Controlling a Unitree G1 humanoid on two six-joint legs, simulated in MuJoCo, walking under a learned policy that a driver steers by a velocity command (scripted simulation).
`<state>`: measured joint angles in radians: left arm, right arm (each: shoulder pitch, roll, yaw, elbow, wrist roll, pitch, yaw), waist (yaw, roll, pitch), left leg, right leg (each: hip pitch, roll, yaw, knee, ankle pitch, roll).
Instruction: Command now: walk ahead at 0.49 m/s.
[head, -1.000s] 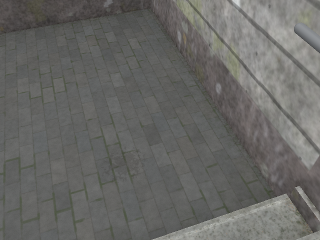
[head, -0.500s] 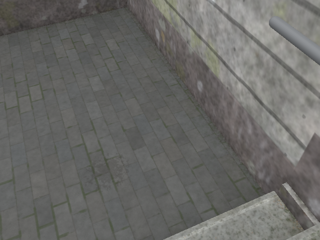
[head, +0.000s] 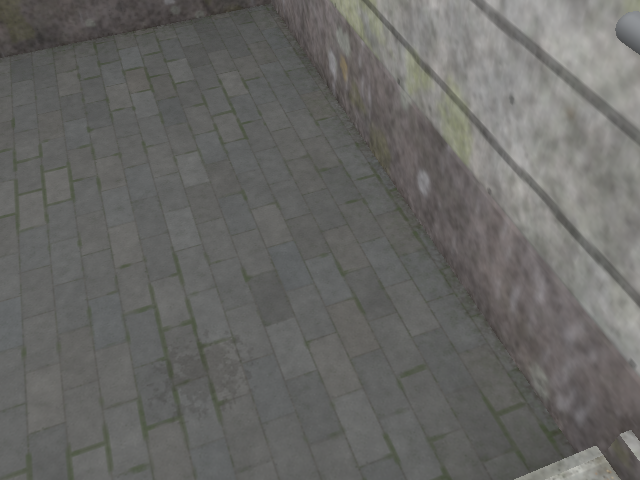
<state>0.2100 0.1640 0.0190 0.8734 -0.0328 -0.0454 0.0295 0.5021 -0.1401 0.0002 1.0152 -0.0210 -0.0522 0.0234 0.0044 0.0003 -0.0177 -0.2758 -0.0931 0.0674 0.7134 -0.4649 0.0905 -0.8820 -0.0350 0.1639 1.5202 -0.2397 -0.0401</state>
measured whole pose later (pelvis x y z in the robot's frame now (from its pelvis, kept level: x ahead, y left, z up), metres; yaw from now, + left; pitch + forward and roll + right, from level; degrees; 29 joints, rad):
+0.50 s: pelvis +0.28 -0.14 -0.15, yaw +5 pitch +1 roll +2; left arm 0.24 0.16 -0.01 0.91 0.04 -0.04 -0.02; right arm 0.33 -0.22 -0.05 0.88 0.03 0.03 -0.07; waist -0.05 0.05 0.06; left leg -0.67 -0.02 -0.14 1.68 -0.42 -0.07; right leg -0.41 -0.02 -0.09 0.62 -0.22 -0.06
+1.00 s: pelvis +0.32 -0.11 -0.17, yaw +21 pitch +1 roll +0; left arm 0.19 0.31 0.06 0.73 0.00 0.06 0.08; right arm 0.11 -0.21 -0.03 0.58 0.02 0.07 0.01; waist 0.04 -0.05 0.01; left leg -0.43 -0.04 0.06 0.83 -0.45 0.08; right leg -0.50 -0.14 -0.12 1.10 -0.58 0.02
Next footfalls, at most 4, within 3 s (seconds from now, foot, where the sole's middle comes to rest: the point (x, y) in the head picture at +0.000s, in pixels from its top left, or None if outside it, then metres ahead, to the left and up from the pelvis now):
0.32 right None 0.39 -0.22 -0.91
0.94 left None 0.33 -0.01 -0.91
1.52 right None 0.39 -0.22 -0.91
2.08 left None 0.33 0.03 -0.91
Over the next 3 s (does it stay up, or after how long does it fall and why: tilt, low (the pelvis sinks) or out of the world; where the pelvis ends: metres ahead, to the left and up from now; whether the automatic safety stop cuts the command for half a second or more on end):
stays up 0.76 0.34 -0.31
